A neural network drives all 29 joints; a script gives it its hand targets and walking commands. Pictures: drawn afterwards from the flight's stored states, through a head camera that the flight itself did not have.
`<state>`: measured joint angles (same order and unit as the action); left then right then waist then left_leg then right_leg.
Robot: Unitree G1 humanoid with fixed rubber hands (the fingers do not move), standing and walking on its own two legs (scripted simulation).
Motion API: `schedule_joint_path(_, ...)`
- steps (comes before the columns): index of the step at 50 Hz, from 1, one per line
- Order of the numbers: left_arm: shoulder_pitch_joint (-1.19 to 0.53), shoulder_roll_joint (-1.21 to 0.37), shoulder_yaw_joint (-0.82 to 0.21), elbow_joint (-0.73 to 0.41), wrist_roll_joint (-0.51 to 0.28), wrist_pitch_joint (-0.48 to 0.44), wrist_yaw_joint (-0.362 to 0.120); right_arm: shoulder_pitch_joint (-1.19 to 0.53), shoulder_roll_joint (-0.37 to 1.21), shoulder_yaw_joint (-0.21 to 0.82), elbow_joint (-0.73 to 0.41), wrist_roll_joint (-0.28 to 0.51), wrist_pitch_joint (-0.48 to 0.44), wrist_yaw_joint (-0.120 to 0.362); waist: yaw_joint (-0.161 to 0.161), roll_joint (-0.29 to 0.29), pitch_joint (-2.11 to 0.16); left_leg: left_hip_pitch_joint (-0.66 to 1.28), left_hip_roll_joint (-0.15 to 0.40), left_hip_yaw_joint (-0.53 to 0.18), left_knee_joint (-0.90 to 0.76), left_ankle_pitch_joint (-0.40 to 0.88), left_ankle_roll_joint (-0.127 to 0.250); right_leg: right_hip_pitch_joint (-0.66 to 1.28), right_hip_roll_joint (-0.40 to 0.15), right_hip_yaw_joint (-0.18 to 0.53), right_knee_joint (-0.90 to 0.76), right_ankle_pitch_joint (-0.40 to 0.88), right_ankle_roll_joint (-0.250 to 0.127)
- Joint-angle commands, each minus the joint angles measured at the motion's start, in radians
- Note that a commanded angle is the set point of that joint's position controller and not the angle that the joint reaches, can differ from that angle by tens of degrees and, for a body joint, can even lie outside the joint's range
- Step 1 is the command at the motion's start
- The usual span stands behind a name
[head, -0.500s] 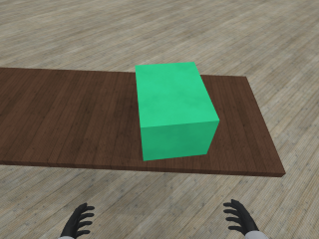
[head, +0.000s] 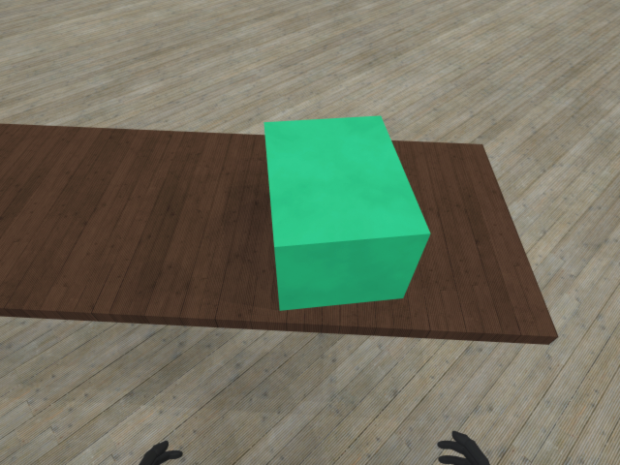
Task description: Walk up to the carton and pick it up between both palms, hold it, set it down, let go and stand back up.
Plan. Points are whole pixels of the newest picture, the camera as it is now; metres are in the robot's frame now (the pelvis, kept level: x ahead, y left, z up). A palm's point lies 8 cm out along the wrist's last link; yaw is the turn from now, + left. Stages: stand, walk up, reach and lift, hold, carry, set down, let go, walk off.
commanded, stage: stand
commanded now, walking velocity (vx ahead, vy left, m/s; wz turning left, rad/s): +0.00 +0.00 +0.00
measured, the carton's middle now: (332, 208) +0.54 -0.05 -0.04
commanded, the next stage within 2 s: walk up in 1.14 s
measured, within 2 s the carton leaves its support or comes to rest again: neither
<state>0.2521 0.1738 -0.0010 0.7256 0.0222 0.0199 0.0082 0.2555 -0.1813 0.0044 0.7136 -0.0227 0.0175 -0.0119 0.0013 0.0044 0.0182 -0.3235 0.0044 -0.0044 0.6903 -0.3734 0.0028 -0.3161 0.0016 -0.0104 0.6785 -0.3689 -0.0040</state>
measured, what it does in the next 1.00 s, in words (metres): stands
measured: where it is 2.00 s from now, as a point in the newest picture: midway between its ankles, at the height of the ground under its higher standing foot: outside the picture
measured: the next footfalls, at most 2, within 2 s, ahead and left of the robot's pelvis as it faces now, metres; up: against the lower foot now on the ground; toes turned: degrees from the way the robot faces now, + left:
right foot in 1.64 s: +0.14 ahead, -0.22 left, +0.00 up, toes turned -3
left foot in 1.96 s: +0.09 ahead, -0.03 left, +0.00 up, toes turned +4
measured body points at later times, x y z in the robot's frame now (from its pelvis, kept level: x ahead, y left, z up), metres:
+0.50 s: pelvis +0.01 +0.00 +0.01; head +0.02 +0.00 +0.46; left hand +0.09 +0.23 -0.13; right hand +0.09 -0.23 -0.13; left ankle +0.00 +0.12 -0.72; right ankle -0.01 -0.12 -0.72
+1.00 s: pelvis +0.01 +0.00 +0.02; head +0.02 +0.00 +0.47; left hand +0.02 +0.22 -0.14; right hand +0.02 -0.23 -0.14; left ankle +0.00 +0.12 -0.72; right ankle -0.01 -0.12 -0.72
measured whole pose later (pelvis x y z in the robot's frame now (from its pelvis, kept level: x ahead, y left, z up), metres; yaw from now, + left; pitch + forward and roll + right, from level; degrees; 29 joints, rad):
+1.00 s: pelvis +0.01 +0.00 +0.02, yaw +0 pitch -2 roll +0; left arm 0.28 0.13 0.02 1.06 0.01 0.00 0.04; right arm 0.29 -0.14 -0.02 1.05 -0.01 0.00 -0.04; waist 0.00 0.00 0.05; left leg -0.16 0.01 -0.01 0.50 -0.30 0.00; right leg -0.16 0.00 -0.01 0.49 -0.30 -0.01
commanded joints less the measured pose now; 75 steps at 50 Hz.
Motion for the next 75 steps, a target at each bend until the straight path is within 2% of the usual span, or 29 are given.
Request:
schedule_joint_path(1,-0.004,0.095,0.030,-0.074,0.000,-0.023,0.006,-0.001,-0.094,-0.031,-0.075,0.000,-0.022,-0.007,-0.001,0.000,-0.053,0.020,0.043,-0.058,-0.142,0.225,0.040,0.012,-0.043,0.062,-0.125,0.220,-0.039)
schedule_joint_path(19,0.016,0.097,0.042,0.024,-0.004,-0.030,0.016,0.025,-0.093,-0.042,0.023,0.004,-0.028,-0.016,-0.001,-0.001,-0.037,0.058,0.050,-0.064,-0.179,0.268,0.043,0.049,-0.055,0.071,-0.168,0.263,-0.046)
schedule_joint_path(39,0.063,0.075,0.050,0.228,-0.009,-0.030,0.031,0.072,-0.070,-0.050,0.231,0.009,-0.028,-0.030,-0.001,-0.002,0.023,0.125,0.064,-0.067,-0.250,0.323,0.039,0.115,-0.070,0.075,-0.243,0.320,-0.045)
schedule_joint_path(53,0.089,0.037,0.037,0.351,-0.010,-0.029,0.036,0.092,-0.031,-0.037,0.360,0.010,-0.025,-0.035,-0.001,-0.002,0.069,0.149,0.068,-0.063,-0.297,0.306,0.030,0.137,-0.073,0.072,-0.291,0.303,-0.037)
schedule_joint_path(66,0.108,0.007,0.026,0.414,-0.010,-0.028,0.040,0.107,-0.001,-0.027,0.427,0.010,-0.023,-0.038,-0.001,-0.002,0.093,0.147,0.069,-0.061,-0.320,0.276,0.024,0.135,-0.074,0.072,-0.314,0.271,-0.033)
schedule_joint_path(67,0.105,0.157,0.079,0.421,-0.008,-0.004,0.025,0.261,-0.131,-0.074,0.427,-0.013,-0.018,-0.039,-0.093,-0.103,0.014,0.260,0.224,-0.261,-0.351,-0.349,0.107,-0.011,0.008,-0.073,-0.106,-0.256,-0.003)
schedule_joint_path(68,0.011,0.120,0.079,0.368,0.022,0.009,0.011,0.369,-0.239,-0.107,0.467,-0.010,-0.003,-0.045,-0.150,0.095,0.116,0.262,0.391,-0.565,-0.528,-0.667,0.183,-0.252,0.032,-0.107,0.131,-0.265,0.023)
schedule_joint_path(69,-0.031,0.080,0.071,0.319,0.051,0.009,0.000,0.332,-0.241,-0.112,0.463,-0.016,0.002,-0.048,-0.141,0.166,0.202,0.187,0.472,-0.673,-0.605,-0.661,0.217,-0.346,-0.036,-0.034,0.281,-0.168,0.027)
schedule_joint_path(70,-0.045,0.034,0.060,0.297,0.048,0.000,-0.006,0.285,-0.194,-0.105,0.441,-0.017,-0.007,-0.047,-0.113,0.148,0.232,0.138,0.451,-0.627,-0.611,-0.560,0.209,-0.363,-0.061,-0.010,0.318,-0.089,0.033)
schedule_joint_path(72,-0.003,0.022,0.066,0.297,0.022,-0.021,-0.011,0.200,-0.128,-0.095,0.417,-0.016,-0.025,-0.041,-0.047,0.159,0.185,0.076,0.348,-0.454,-0.583,-0.335,0.135,-0.284,-0.066,0.008,0.331,-0.002,0.056)
schedule_joint_path(73,0.017,0.026,0.071,0.295,0.019,-0.025,-0.014,0.167,-0.116,-0.092,0.406,-0.015,-0.034,-0.040,-0.030,0.172,0.163,0.048,0.312,-0.381,-0.560,-0.260,0.111,-0.231,-0.066,0.004,0.304,0.009,0.064)
schedule_joint_path(75,0.016,0.022,0.071,0.277,0.000,-0.029,-0.016,0.141,-0.112,-0.092,0.393,-0.016,-0.048,-0.043,-0.025,0.214,0.166,0.016,0.266,-0.283,-0.528,-0.156,0.081,-0.163,-0.061,-0.014,0.162,0.005,0.071)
